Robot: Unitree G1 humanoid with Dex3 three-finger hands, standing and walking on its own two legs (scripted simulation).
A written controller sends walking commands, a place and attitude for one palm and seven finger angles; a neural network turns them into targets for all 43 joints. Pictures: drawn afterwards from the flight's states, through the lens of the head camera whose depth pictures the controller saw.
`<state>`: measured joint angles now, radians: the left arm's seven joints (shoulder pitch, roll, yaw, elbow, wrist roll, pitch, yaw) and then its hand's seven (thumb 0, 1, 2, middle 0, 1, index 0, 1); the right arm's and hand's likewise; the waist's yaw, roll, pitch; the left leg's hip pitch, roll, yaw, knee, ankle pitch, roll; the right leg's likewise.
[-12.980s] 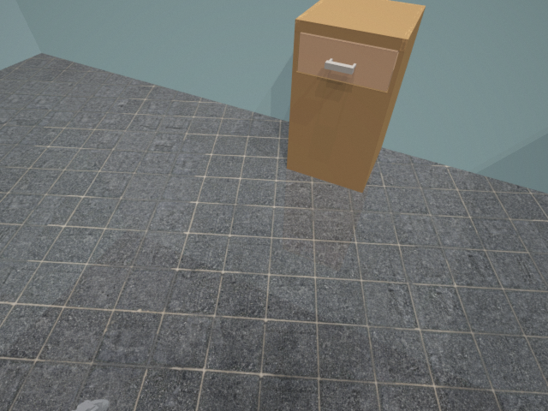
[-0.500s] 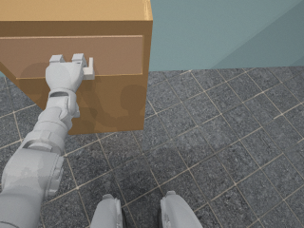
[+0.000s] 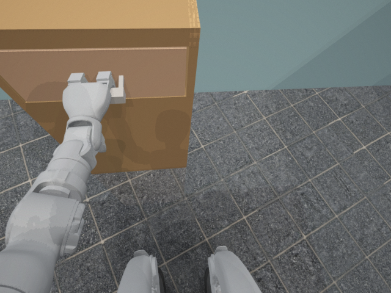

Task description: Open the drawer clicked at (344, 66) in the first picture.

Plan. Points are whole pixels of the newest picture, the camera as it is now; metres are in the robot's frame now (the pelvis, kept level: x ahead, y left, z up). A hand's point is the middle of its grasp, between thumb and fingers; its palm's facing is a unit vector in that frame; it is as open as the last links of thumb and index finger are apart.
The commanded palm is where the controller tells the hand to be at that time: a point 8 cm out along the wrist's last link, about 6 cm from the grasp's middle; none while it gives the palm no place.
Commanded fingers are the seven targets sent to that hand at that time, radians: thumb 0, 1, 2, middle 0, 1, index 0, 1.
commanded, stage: close the thumb around the handle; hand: left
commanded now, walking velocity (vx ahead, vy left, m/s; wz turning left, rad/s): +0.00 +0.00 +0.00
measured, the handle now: (98, 88) +0.56 +0.17 -0.01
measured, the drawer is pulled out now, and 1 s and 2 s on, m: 0.00 0.00 0.13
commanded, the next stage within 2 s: pull the drawer open in 0.62 s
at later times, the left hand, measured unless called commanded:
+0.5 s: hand (97, 112) +0.51 +0.17 -0.02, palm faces -0.05 -0.03 -1.00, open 6.1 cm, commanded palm +0.50 +0.16 +0.02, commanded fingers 0.00 0.90 0.90 -0.40 -1.35 -0.40 -1.35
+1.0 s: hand (97, 115) +0.50 +0.17 -0.03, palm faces -0.05 -0.04 -1.00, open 5.8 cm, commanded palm +0.46 +0.17 +0.02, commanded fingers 0.00 0.90 0.90 -0.40 -1.35 -0.40 -1.35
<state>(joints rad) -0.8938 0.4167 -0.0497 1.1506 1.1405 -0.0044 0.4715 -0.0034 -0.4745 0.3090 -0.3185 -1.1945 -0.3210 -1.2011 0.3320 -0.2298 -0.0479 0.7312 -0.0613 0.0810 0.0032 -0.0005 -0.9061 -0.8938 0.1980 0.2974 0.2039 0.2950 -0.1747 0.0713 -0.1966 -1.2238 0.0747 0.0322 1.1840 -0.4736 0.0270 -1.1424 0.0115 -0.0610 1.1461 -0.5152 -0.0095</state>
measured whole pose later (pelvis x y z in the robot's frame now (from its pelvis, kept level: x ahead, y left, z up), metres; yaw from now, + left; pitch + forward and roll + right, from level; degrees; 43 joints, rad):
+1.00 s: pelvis +0.01 +0.00 +0.01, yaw -1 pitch +29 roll -2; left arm -0.80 0.40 -0.04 1.06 1.12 0.00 0.47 0.00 0.69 0.75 -0.31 -1.35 -0.39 -1.35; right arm 0.33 -0.23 -0.06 0.72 -0.06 0.10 0.01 0.00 -0.91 -0.89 0.20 0.30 0.20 0.29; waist -0.15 0.07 -0.19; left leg -1.16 0.08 0.05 1.14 -0.48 0.02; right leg -1.09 0.02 -0.04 1.11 -0.52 -0.01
